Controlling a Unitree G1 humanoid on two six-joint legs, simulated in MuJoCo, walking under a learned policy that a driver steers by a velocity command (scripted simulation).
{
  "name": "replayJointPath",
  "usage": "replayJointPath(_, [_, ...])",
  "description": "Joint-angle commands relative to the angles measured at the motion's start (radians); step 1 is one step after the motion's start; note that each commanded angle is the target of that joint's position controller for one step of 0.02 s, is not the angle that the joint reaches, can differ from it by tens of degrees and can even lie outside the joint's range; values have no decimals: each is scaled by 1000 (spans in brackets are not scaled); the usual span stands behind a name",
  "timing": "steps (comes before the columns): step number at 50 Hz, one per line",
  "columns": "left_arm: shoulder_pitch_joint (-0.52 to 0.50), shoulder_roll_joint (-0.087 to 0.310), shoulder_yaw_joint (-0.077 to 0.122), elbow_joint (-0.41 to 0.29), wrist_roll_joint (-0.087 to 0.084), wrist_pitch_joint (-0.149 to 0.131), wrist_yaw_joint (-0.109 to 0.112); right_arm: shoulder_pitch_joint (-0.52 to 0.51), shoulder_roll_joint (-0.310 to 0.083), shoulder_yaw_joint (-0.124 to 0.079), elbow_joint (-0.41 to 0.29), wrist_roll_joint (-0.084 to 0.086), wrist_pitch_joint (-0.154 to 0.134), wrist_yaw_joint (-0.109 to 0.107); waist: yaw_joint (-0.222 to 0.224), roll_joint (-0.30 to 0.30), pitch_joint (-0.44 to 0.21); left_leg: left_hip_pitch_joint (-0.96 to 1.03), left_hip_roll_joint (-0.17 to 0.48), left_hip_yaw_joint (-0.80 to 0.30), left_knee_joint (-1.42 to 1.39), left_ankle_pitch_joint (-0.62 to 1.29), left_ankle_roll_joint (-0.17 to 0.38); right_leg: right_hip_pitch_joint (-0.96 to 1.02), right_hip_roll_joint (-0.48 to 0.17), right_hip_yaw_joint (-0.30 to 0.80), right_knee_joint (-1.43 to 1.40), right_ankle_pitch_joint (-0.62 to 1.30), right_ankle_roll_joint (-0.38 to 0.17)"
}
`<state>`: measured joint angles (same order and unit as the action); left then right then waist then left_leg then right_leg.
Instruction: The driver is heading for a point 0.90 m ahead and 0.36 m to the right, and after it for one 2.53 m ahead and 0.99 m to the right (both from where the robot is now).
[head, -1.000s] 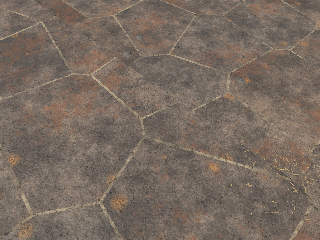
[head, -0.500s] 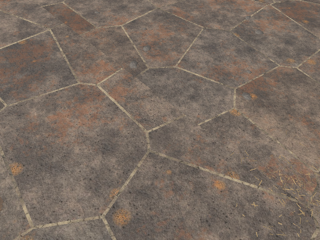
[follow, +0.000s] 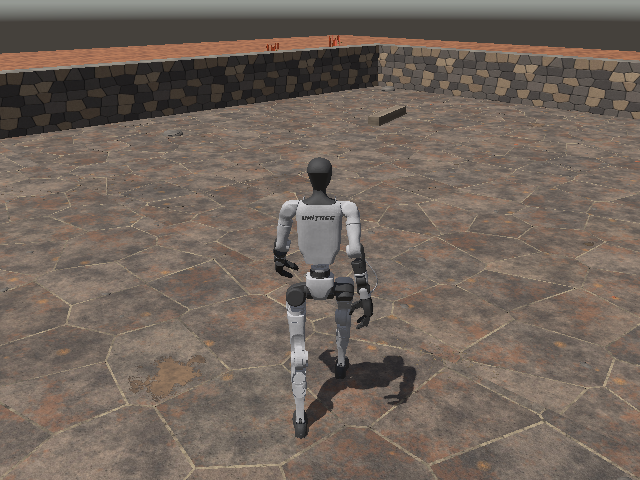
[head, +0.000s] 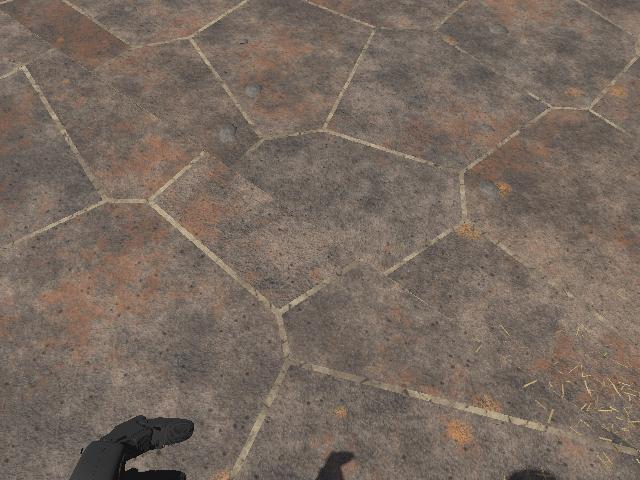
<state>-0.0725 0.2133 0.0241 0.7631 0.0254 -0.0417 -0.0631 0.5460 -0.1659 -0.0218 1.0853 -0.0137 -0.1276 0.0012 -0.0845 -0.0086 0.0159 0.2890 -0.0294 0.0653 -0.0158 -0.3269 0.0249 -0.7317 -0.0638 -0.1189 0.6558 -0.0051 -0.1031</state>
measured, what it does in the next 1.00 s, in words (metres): walks ahead, turning right: right foot, then left foot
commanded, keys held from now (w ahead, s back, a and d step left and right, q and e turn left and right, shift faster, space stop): w+e+shift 0.88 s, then e+shift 0.08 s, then q+shift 0.04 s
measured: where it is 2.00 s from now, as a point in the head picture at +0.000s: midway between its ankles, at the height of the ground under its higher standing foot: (482, 230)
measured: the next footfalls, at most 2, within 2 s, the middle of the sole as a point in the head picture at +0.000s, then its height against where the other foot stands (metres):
right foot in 0.06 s outside the picture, level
left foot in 0.52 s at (296, 356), level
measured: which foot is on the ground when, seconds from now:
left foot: down 0.00-0.08, up 0.10-0.50, down 0.52-0.94, up 0.96-1.00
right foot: up 0.00-0.04, down 0.06-0.52, up 0.54-0.92, down 0.94-1.00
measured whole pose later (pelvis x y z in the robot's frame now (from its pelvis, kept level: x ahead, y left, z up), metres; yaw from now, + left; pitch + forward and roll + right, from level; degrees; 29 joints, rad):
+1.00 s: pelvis +0.85 -0.23 -0.04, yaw -49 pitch -3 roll +0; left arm 0.18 0.32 0.07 0.72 0.03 -0.02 -0.02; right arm 0.32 -0.27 -0.04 0.85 -0.03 -0.08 0.00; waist 0.00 0.02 0.09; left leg -0.16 0.11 0.13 1.32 -0.48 -0.06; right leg -0.45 0.07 -0.16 0.82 0.39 -0.25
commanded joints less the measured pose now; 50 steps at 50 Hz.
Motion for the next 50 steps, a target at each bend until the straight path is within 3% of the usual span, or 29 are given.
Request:
replayJointPath(1, [37,99,25,-42,-1,-15,22,-17,-219,-40,-38,-16,2,-15,130,152,17,-74,261,30,258,1262,125,248,126,-75,-35,-108,-63])
replayJointPath(3, [420,167,60,77,-3,-19,39,-60,-267,-61,-47,-30,34,-31,305,168,-170,-142,253,83,747,1334,97,627,180,-70,-90,-175,-106])
replayJointPath(4, [590,228,86,121,9,-17,51,-72,-234,-58,-71,-31,34,-28,352,112,-263,-393,210,68,1080,1016,93,909,52,105,-55,-374,-130])
replayJointPath(5, [583,305,116,140,9,-5,49,-37,-95,-34,-119,14,7,7,230,-272,-328,-832,-19,25,1492,95,32,1135,-185,724,-262,-689,-246])
replayJointPath(6, [503,281,111,135,3,-6,32,-76,-146,-38,-156,10,-16,13,185,-183,-319,-1008,-4,-145,1577,-12,67,1137,-213,961,-410,-692,-273])
replayJointPath(8, [431,166,89,154,3,-22,34,-245,-149,-30,-217,-5,-35,9,146,48,-84,-1039,98,-148,1479,96,76,852,-169,721,-426,-450,-229])
replayJointPath(9, [410,139,79,161,1,-27,44,-286,-129,-23,-244,-23,-26,12,107,76,-37,-981,134,-153,1391,95,61,711,-126,640,-444,-394,-208])
replayJointPath(12, [401,121,62,161,-14,-47,58,-301,-112,-11,-292,-61,25,23,34,31,38,-919,163,-135,1257,21,-9,479,-45,531,-484,-350,-218])
replayJointPath(17, [480,167,73,125,-19,-62,54,-604,-126,17,-432,-36,38,38,111,-9,140,-829,131,-45,791,331,-78,315,38,435,-571,-119,-184])
replayJointPath(22, [552,217,92,113,-35,-52,59,-662,-173,14,-488,-12,36,30,156,-41,60,-731,56,-61,555,413,-43,603,-8,472,-452,264,-120])
replayJointPath(24, [538,266,102,103,-29,-46,66,-510,-238,-15,-455,-9,34,11,86,-54,-63,-531,2,-65,529,257,-22,685,-2,463,-230,529,-76])
replayJointPath(25, [501,303,111,94,-24,-47,61,-334,-273,-34,-418,-4,30,-6,-16,-46,-162,-322,8,-56,529,204,-12,631,28,443,-10,534,-59])
replayJointPath(26, [456,260,102,69,-19,-55,53,-117,-338,-59,-382,-19,29,-30,-119,-20,-284,-50,134,-166,573,18,11,463,75,417,283,352,-47])
replayJointPath(27, [485,80,62,16,-45,-64,54,-9,-412,-81,-369,-68,29,-40,-91,234,-415,202,438,-590,471,-417,58,155,184,326,629,-388,-34])
replayJointPath(28, [510,100,46,-39,-70,-58,59,-125,-404,-85,-380,-56,34,-25,0,410,-424,143,523,-979,283,-434,115,0,163,273,770,-446,-36])
replayJointPath(30, [389,163,56,-12,-23,-30,58,-259,-213,-51,-394,-44,40,-13,5,82,-149,-138,421,-618,305,-283,107,-37,42,225,745,-282,-30])
replayJointPath(32, [339,132,55,-43,2,-3,29,-221,-181,-41,-338,-42,35,-17,39,76,-50,-296,359,-393,282,-41,76,-1,-8,219,690,-257,-16])
replayJointPath(35, [252,77,34,-119,4,41,3,-178,-142,-32,-271,-1,9,-2,78,87,19,-378,315,-159,244,228,26,-22,-49,192,608,-223,-8])
replayJointPath(38, [133,102,24,-201,2,42,-26,-286,-200,-40,-283,6,-16,-2,126,114,104,-578,249,65,156,353,16,140,-35,115,266,-1,-5])
replayJointPath(40, [128,126,23,-201,-2,42,-47,-258,-261,-59,-272,-9,-15,-9,128,99,82,-560,233,157,159,449,16,255,12,16,222,13,-26])
replayJointPath(41, [224,155,42,-156,7,40,-46,-250,-256,-55,-272,-17,-19,-16,164,71,8,-502,246,187,278,718,17,349,46,-33,341,163,-56])
replayJointPath(42, [276,171,51,-136,-2,34,-39,-264,-231,-45,-283,-12,-24,-8,197,61,-15,-473,199,241,367,809,-6,393,54,-31,233,296,-90])
replayJointPath(43, [295,165,57,-123,17,30,-33,-219,-223,-39,-260,7,-29,-14,201,92,-45,-350,232,230,431,757,-38,364,34,21,199,410,-130])
replayJointPath(44, [320,184,66,-103,22,35,-26,-220,-264,-46,-266,13,-22,-20,214,107,-56,-275,254,235,523,833,-50,362,42,1,180,345,-149])
replayJointPath(46, [561,230,93,-18,44,38,5,-302,-333,-67,-300,14,15,-16,345,47,-87,-495,296,203,1017,973,-48,737,117,-28,118,150,-161])
replayJointPath(47, [735,271,121,28,30,34,40,-410,-356,-87,-325,16,28,-4,452,-50,-94,-784,243,166,1480,605,-60,1010,73,75,44,146,-222])
replayJointPath(48, [592,372,121,20,2,25,72,-444,-277,-56,-438,-19,21,3,330,-456,47,-1261,15,219,1745,-220,-108,1079,-20,402,-257,128,-251])
replayJointPath(49, [487,373,111,-35,-10,18,76,-398,-287,-43,-479,-36,1,-7,225,-304,40,-1278,75,24,1526,-248,-84,956,-146,660,-411,16,-247])
replayJointPath(50, [402,317,95,-50,-2,12,82,-339,-305,-45,-426,-17,3,-6,154,-103,80,-1155,130,-27,1368,-189,-73,806,-178,657,-430,-12,-239])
